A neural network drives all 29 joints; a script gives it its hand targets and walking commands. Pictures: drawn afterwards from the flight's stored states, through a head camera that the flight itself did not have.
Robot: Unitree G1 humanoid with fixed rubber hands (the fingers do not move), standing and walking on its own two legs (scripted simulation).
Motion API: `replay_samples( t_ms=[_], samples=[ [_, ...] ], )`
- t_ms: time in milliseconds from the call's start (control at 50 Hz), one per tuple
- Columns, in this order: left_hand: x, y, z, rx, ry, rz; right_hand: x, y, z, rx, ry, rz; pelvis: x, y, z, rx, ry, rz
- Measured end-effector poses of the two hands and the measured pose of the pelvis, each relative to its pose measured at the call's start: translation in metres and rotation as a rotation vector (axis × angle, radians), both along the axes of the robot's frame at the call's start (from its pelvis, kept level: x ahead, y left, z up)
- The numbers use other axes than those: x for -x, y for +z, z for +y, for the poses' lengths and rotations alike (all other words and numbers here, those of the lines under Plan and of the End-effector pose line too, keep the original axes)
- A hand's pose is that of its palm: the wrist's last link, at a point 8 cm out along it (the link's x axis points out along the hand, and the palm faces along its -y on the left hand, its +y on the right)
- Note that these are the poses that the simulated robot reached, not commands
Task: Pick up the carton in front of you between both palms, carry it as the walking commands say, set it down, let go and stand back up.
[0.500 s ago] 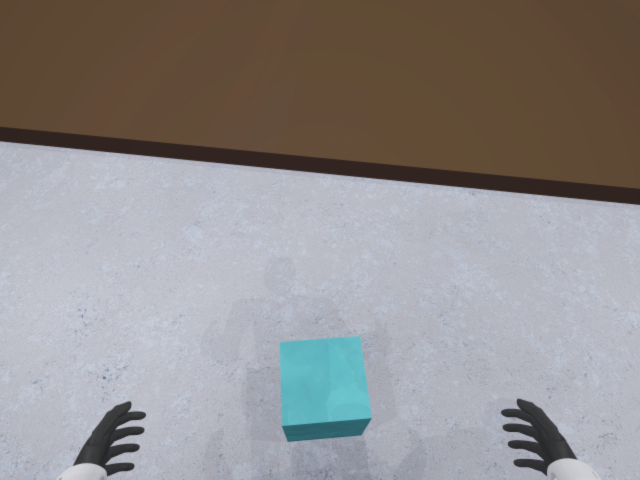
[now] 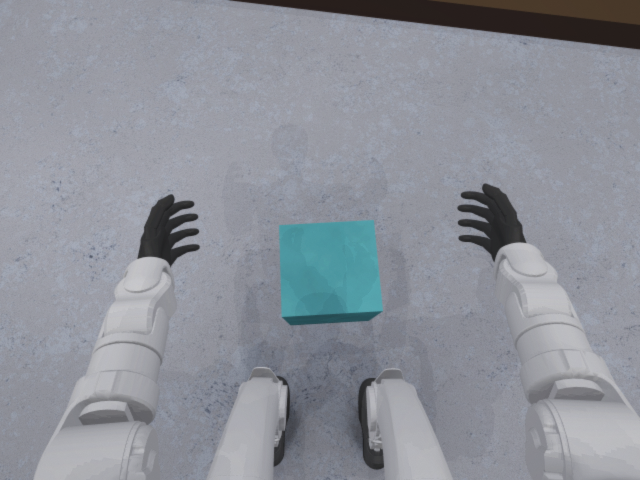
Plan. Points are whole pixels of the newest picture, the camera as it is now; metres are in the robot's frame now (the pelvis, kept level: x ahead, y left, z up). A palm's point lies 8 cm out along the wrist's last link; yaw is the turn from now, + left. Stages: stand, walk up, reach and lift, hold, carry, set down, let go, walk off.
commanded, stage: reach and lift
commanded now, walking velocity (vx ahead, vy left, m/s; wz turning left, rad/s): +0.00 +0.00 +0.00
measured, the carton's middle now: (328, 277) +0.45 +0.00 -0.54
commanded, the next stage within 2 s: none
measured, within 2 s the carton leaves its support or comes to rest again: leaves its support in 1.90 s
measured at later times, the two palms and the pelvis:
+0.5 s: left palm (215, 240) +0.45 +0.19 -0.23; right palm (444, 230) +0.47 -0.19 -0.23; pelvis -0.01 +0.00 -0.09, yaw +1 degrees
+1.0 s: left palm (241, 271) +0.44 +0.19 -0.44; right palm (413, 263) +0.46 -0.19 -0.44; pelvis -0.05 +0.00 -0.27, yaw +1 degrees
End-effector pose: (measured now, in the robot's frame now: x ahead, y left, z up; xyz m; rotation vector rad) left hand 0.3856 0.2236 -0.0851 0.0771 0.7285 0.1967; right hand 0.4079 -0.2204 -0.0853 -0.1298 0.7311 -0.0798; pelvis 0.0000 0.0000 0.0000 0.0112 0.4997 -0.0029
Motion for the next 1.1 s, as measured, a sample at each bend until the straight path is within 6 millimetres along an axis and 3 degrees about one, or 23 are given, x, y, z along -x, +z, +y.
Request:
replay_samples(
  t_ms=[180,320,440,600,680,860,1100],
  samples=[
    [-0.059,-0.023,-0.027,0.039,0.013,-0.081,-0.061,-0.022,0.021,-0.047,0.015,-0.074,0.028,-0.029,-0.001,-0.006,-0.002,0.139],
    [-0.070,-0.053,-0.034,0.040,0.014,-0.079,-0.073,-0.054,0.028,-0.057,0.011,-0.072,0.022,-0.039,-0.003,-0.010,-0.003,0.248],
    [-0.067,-0.107,-0.032,0.035,0.018,-0.045,-0.070,-0.109,0.029,-0.054,-0.009,-0.042,0.010,-0.069,-0.003,-0.012,-0.001,0.340],
    [-0.058,-0.208,-0.026,0.033,0.020,-0.021,-0.058,-0.212,0.027,-0.043,-0.020,-0.025,0.009,-0.139,-0.002,-0.012,0.009,0.410],
    [-0.054,-0.250,-0.025,0.035,0.015,-0.028,-0.052,-0.254,0.025,-0.041,-0.018,-0.031,0.016,-0.175,-0.001,-0.011,0.013,0.395],
    [-0.054,-0.308,-0.028,0.044,0.016,-0.029,-0.054,-0.309,0.028,-0.045,-0.027,-0.039,0.040,-0.238,0.002,-0.008,0.011,0.297],
    [-0.059,-0.387,-0.031,0.032,-0.001,0.031,-0.055,-0.391,0.036,-0.048,-0.037,0.012,0.056,-0.289,0.003,-0.005,0.015,0.197]
  ],
)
